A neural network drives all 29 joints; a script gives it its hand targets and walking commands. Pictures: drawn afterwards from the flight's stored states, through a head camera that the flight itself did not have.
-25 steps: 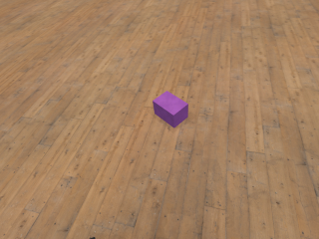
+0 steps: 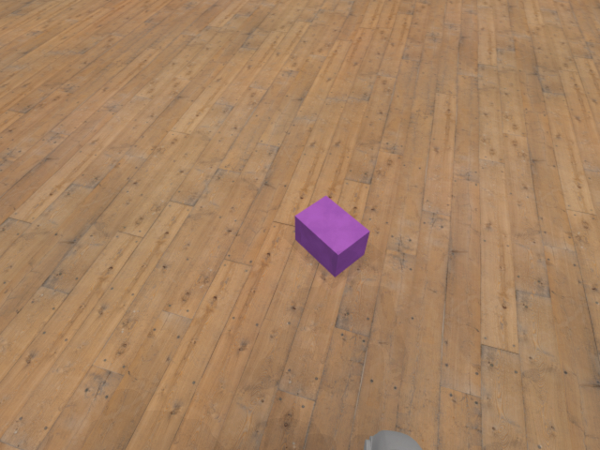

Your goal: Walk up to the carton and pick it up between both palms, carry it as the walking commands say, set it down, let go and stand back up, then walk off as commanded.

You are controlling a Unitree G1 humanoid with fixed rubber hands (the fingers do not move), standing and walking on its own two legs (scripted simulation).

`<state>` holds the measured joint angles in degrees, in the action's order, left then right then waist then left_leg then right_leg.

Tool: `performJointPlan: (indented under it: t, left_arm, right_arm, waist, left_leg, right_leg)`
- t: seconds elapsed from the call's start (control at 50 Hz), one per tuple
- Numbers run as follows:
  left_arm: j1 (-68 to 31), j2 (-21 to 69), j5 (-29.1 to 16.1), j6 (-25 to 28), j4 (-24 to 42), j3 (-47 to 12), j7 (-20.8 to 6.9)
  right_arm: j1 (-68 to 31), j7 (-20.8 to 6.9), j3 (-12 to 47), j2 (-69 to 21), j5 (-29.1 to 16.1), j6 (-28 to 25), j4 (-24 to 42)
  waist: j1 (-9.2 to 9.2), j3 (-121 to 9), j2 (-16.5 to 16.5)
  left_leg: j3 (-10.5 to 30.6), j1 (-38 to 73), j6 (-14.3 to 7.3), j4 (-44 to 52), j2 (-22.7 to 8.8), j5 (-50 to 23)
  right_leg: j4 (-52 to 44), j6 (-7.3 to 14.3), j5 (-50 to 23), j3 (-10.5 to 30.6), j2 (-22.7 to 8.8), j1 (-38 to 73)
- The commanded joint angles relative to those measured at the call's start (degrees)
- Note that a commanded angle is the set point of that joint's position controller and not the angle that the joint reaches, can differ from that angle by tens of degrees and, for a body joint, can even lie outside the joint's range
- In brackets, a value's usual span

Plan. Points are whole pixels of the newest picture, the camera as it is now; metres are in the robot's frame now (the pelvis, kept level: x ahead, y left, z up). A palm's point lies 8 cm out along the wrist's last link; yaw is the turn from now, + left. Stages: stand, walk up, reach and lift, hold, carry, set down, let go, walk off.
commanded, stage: walk up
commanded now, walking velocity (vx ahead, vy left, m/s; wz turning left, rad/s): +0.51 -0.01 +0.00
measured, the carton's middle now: (330, 235) +0.94 -0.07 -0.69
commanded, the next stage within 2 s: none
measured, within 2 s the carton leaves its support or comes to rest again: neither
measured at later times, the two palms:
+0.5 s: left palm (190, 389) +0.22 +0.20 -0.12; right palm (489, 333) +0.32 -0.29 -0.13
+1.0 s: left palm (199, 266) +0.45 +0.24 -0.14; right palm (444, 294) +0.40 -0.23 -0.14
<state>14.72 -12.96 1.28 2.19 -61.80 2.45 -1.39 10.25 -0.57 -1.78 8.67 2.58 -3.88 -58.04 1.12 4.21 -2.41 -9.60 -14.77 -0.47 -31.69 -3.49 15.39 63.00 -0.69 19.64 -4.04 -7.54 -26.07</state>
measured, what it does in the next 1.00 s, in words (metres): walks ahead: right foot, then left foot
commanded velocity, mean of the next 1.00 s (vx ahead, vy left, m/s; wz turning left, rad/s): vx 0.31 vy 0.03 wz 0.00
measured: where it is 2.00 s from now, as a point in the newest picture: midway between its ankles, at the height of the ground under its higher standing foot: (318, 390)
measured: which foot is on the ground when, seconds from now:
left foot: down 0.00-0.20, up 0.22-0.64, down 0.66-1.00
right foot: up 0.00-0.16, down 0.18-0.66, up 0.68-1.00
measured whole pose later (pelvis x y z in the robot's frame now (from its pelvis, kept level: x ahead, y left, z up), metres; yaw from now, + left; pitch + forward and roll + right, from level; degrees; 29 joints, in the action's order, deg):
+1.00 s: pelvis +0.37 +0.00 +0.00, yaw +0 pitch -2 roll +1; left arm 7.7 -11.4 0.4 -1.0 -59.4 2.1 0.7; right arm 11.9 1.2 -2.0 9.5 1.2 -0.4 -60.5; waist -1.7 5.0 -1.9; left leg -10.4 -14.9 -1.4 -31.0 -2.8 13.3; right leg 39.6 -1.6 17.1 -2.4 -6.1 -21.2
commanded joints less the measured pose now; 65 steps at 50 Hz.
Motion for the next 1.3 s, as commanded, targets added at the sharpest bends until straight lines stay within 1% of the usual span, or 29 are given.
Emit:
performJointPlan:
  t: [0.0, 0.06, 0.12, 0.16, 0.2, 0.28, 0.32, 0.34, 0.42, 0.54, 0.58, 0.62, 0.64, 0.66, 0.7, 0.74, 0.84, 0.86, 0.88, 0.92, 0.98, 1.02, 1.04, 1.08, 1.14, 1.18, 1.2, 1.26, 1.28]
  left_arm:
    - [-3.6, -0.6, 0.1, 0.4, 6.1, -0.1, -1.0]
    - [-4.8, -1.5, 0.0, -0.2, 7.8, 0.2, -2.0]
    - [-3.3, -3.6, -0.2, 0.0, 7.1, 1.3, -1.6]
    - [5.7, -6.7, -0.3, 1.2, 3.4, 2.1, -0.4]
    - [18.8, -16.7, 1.0, 1.7, 1.0, 4.3, 1.0]
    - [4.5, -10.0, 0.5, 2.5, 5.0, 2.4, 1.2]
    - [3.3, -9.2, 0.0, 3.2, 5.6, 2.5, 1.2]
    - [2.0, -9.3, 0.3, 3.2, 5.4, 2.5, 1.1]
    - [5.4, -7.6, 0.2, 3.1, 4.0, 2.7, 1.5]
    - [5.9, -8.0, 0.6, 2.3, 4.5, 2.4, 1.7]
    - [4.3, -7.9, -0.2, 1.7, 3.4, 1.9, 1.2]
    - [9.5, -3.7, -0.7, 1.3, 1.4, 0.4, 1.4]
    - [8.9, -2.1, -0.7, 1.4, 3.2, 0.2, 1.1]
    - [11.8, -1.3, -0.6, 0.9, 3.7, 0.6, 1.7]
    - [5.7, -3.2, 0.4, 0.1, 2.7, 1.4, 1.3]
    - [5.4, -2.7, 0.5, -1.0, 1.0, 1.7, 1.2]
    - [3.9, -0.7, 0.1, -3.2, 1.4, 0.9, 0.7]
    - [1.7, -0.7, -0.1, -3.4, 1.9, 0.8, 1.3]
    - [1.6, 0.7, -0.9, -3.1, 2.7, -0.5, 1.9]
    - [0.6, -0.2, -1.1, -2.8, 3.3, 0.2, 2.3]
    - [1.8, -1.2, -0.9, -2.8, 3.0, -0.4, 2.8]
    - [1.1, -5.5, -0.2, -1.9, 3.6, 1.5, 3.2]
    - [-2.8, -11.6, -0.8, -2.6, 3.7, 3.1, 3.5]
    - [-1.6, -11.4, -0.2, -2.1, 3.9, 2.7, 3.9]
    - [-9.1, -9.3, -0.2, -3.3, 6.9, 3.1, 4.0]
    - [-11.1, -5.6, 0.5, -4.0, 8.2, 1.8, 3.1]
    - [-14.1, -6.7, 0.9, -4.5, 7.3, 1.8, 3.0]
    - [-11.9, -7.1, -0.3, -5.1, 6.7, 1.7, 2.7]
    - [-10.4, -3.7, -0.4, -4.8, 6.3, 0.5, 2.1]
  right_arm:
    - [4.5, 0.3, -2.3, 10.4, -0.4, -0.8, -0.2]
    - [3.3, -0.4, -2.9, 12.5, -0.5, -1.0, 0.3]
    - [4.1, -0.7, -3.3, 13.8, -0.7, 0.5, -0.5]
    - [3.5, -0.6, -2.5, 11.2, -0.9, 0.1, -0.1]
    - [4.7, -0.4, -1.5, 6.9, -2.1, -0.3, 4.2]
    - [2.9, -0.7, -1.7, 8.8, -1.3, 0.4, 1.5]
    - [7.0, -0.7, -2.0, 8.3, -1.4, 2.3, -0.5]
    - [6.6, -1.5, -1.7, 8.4, -1.4, 3.3, 0.0]
    - [-1.1, -1.8, -1.1, 7.0, -1.5, 4.5, 2.2]
    - [-7.7, -1.7, -0.6, 5.8, -1.9, 5.2, 4.9]
    - [-3.2, -1.7, -0.3, 6.7, -1.6, 3.0, 4.8]
    - [5.1, -0.6, -2.9, 12.6, -0.6, 1.8, -0.1]
    - [12.3, 0.3, -4.3, 18.4, 0.3, 0.8, -0.2]
    - [14.4, 0.9, -4.7, 20.5, -0.6, 1.4, -0.8]
    - [7.2, 0.8, -3.6, 15.2, -1.0, 2.5, 1.2]
    - [3.9, 1.4, -2.7, 13.2, -0.7, 2.2, 2.3]
    - [1.5, 1.3, -2.9, 11.4, -0.7, 1.2, 2.2]
    - [2.7, 1.6, -1.7, 9.8, -0.5, 1.0, 1.9]
    - [0.0, 2.2, -1.1, 8.1, -1.4, 1.2, 2.1]
    - [3.2, 2.0, -1.2, 8.1, -1.4, 2.1, 0.5]
    - [-2.2, 1.8, -1.6, 10.4, -1.7, 4.4, 1.8]
    - [0.0, 1.6, -1.9, 8.0, -1.4, 4.9, 1.2]
    - [-0.6, 2.2, -2.2, 8.0, -2.6, 5.6, 1.3]
    - [0.2, 2.6, -2.7, 8.5, -2.2, 7.0, 2.0]
    - [2.6, 1.9, -2.0, 7.4, -2.5, 7.4, 3.2]
    - [5.0, 1.3, -0.1, 4.6, -1.9, 7.1, 1.9]
    - [4.9, 1.1, -0.1, 5.4, -2.2, 7.5, 1.1]
    - [9.0, 1.3, 0.3, 6.1, -1.8, 6.5, -0.6]
    - [7.9, 1.5, -0.2, 9.1, -1.5, 5.7, -0.5]
  waist:
    - [-2.14, -0.2, 11.9]
    - [-1.05, 3.0, 14.7]
    - [0.17, 0.7, 9.3]
    - [4.52, -3.5, 1.9]
    - [9.12, -10.8, -25.6]
    - [2.95, -1.7, -2.3]
    - [0.48, -2.2, -3.2]
    - [0.02, -3.3, -8.9]
    - [1.83, -1.7, -6.7]
    - [1.96, 1.0, -6.1]
    - [-1.02, -5.1, -10.1]
    - [-4.78, -9.2, 4.9]
    - [-7.0, -15.1, 20.1]
    - [-7.11, -16.2, 25.2]
    - [-5.42, -7.8, 13.9]
    - [-3.17, -1.6, 10.2]
    - [-1.84, -5.6, 13.2]
    - [-1.86, -5.0, 9.7]
    - [-1.43, -4.7, 13.2]
    - [-2.28, -8.4, 15.3]
    - [0.26, -8.4, 10.4]
    - [0.72, -5.7, 2.6]
    - [1.57, -5.8, -10.5]
    - [1.21, -6.9, -14.5]
    - [-2.06, -11.6, -12.1]
    - [-1.5, -13.3, -11.7]
    - [-2.74, -8.3, -12.9]
    - [-4.36, -7.0, -6.1]
    - [-3.54, -5.3, 1.3]
  left_leg:
    - [12.5, 0.8, -7.0, 21.8, -15.6, -2.8]
    - [9.7, -5.6, -5.9, 24.7, -14.2, 3.9]
    - [7.5, -6.2, -5.1, 19.1, -12.3, 10.9]
    - [5.3, -10.6, -2.4, 5.3, -7.1, 9.7]
    - [3.6, -25.1, 0.4, -30.7, 1.8, 18.7]
    - [9.3, -26.5, 1.7, -36.9, -5.3, 5.5]
    - [9.1, -18.9, 4.1, -35.6, -5.7, 4.2]
    - [7.8, -17.0, 4.3, -32.3, -5.1, 3.1]
    - [5.3, -18.1, 4.3, -20.3, -3.5, -2.0]
    - [2.4, -8.9, 2.6, -5.0, -1.3, -7.4]
    - [2.1, 2.2, 1.1, 2.5, -1.4, -8.2]
    - [2.8, 19.3, -0.1, 4.1, -4.3, -7.0]
    - [21.6, 22.6, -2.5, 9.7, -19.0, -4.7]
    - [35.4, 24.6, -7.9, 18.8, -27.2, 2.0]
    - [29.7, 13.8, -8.9, 20.8, -22.6, 11.6]
    - [26.6, 3.9, -8.2, 22.8, -23.0, 6.9]
    - [14.2, 2.5, -7.3, 18.7, -17.7, -11.2]
    - [15.4, -0.3, -7.7, 17.6, -17.3, -18.8]
    - [6.5, 2.7, -7.7, 12.3, -12.1, -38.4]
    - [6.2, 4.7, -8.5, 10.3, -11.1, -43.7]
    - [6.7, 2.2, -5.5, 8.0, -9.6, -20.5]
    - [4.8, -4.5, 0.0, 1.8, -5.5, -8.8]
    - [2.4, -7.0, 3.5, -8.1, -0.1, -0.9]
    - [5.8, -8.3, 5.0, -23.4, 2.8, 21.2]
    - [9.0, -7.5, 3.2, -27.4, 2.5, 17.5]
    - [7.1, -2.6, 0.8, -17.2, 1.9, 11.4]
    - [6.3, -0.8, 0.4, -12.1, 1.4, 9.7]
    - [5.0, 5.8, -1.5, 7.0, 1.4, 0.6]
    - [12.0, 6.4, -2.0, 13.2, -5.3, 2.7]
  right_leg:
    - [-12.2, -0.6, -2.3, 0.2, -2.4, -2.4]
    - [-22.9, -1.2, -6.5, -2.1, -0.8, 7.8]
    - [-27.0, -1.6, -6.8, -5.7, 1.7, 15.9]
    - [-33.6, 0.1, -8.1, -3.2, 1.1, 28.9]
    - [-52.3, 8.6, 8.3, 31.9, -20.7, 40.3]
    - [-51.5, 9.2, -7.4, 19.3, -17.4, 26.6]
    - [-48.5, 8.5, -30.2, 14.8, -17.7, 19.1]
    - [-48.0, 7.6, -30.5, 9.6, -14.6, 17.9]
    - [-49.0, 7.4, -37.5, 4.5, -12.6, 22.4]
    - [-49.0, 5.9, -31.6, 0.7, -9.4, 16.3]
    - [-44.0, 4.8, -19.2, -3.4, -5.6, 15.3]
    - [-28.3, 3.7, -9.8, -5.2, -0.4, 5.5]
    - [-12.5, 1.3, 11.4, -5.2, 2.2, 0.4]
    - [-2.6, 0.8, 15.6, -2.1, 4.5, -5.7]
    - [4.9, 1.2, 10.0, 3.2, 0.6, -8.1]
    - [5.6, 0.6, 4.5, 4.6, -0.7, -4.7]
    - [-5.7, -0.7, 0.9, 2.2, -0.1, 0.2]
    - [-7.7, -0.6, 0.4, 3.3, -0.4, 1.7]
    - [-17.6, -1.3, 1.1, 2.7, 1.4, 5.3]
    - [-20.4, -1.6, -0.2, -1.1, 3.7, 8.8]
    - [-35.5, -0.4, -9.7, -2.6, 3.8, 14.2]
    - [-39.4, 2.8, -27.9, 6.0, -5.8, 19.2]
    - [-39.1, 8.6, -49.1, 11.2, -13.1, 17.0]
    - [-40.7, 15.7, -63.7, 17.6, -18.6, 14.5]
    - [-39.8, 12.2, -52.3, 10.5, -13.8, 14.7]
    - [-46.6, 9.4, -10.7, 9.0, -7.6, 12.2]
    - [-48.5, 8.3, -2.1, 9.7, -7.5, 9.6]
    - [-45.7, 5.7, 5.1, 8.1, -3.8, 8.4]
    - [-41.1, 2.9, 3.6, 6.0, -1.6, 6.7]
